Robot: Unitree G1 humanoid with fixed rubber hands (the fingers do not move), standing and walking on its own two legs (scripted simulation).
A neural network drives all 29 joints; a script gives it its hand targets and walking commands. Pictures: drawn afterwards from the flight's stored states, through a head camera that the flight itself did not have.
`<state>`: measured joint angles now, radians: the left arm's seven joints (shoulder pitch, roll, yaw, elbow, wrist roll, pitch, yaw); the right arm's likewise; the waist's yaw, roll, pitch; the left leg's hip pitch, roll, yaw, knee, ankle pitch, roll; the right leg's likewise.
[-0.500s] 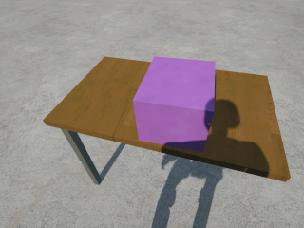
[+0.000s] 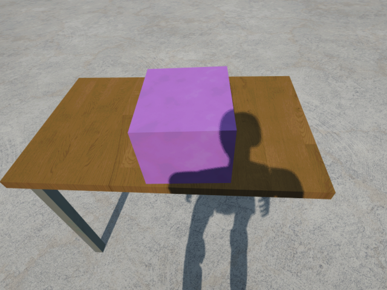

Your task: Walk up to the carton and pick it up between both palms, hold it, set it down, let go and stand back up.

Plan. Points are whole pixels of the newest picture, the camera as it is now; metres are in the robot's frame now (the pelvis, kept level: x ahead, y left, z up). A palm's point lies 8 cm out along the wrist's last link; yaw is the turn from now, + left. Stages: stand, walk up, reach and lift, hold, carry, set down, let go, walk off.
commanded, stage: walk up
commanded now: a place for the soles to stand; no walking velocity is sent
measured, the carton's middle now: (187, 123) +0.56 +0.03 +0.03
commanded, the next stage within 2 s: none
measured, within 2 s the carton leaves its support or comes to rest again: neither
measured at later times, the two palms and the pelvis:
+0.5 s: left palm out of the picture +0.14 +0.30 -0.12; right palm out of the picture +0.14 -0.13 -0.09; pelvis +0.02 +0.08 +0.01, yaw -6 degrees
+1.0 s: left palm out of the picture +0.13 +0.23 -0.10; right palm out of the picture +0.05 -0.18 -0.10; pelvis +0.00 +0.04 +0.01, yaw -6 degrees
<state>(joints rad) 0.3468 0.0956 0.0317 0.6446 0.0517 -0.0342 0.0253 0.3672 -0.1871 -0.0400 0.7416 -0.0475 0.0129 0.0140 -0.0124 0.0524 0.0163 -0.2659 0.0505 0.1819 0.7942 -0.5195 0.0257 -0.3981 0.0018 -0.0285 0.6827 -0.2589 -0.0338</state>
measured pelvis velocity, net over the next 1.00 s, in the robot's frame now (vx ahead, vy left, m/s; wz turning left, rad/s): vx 0.00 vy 0.04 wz -0.10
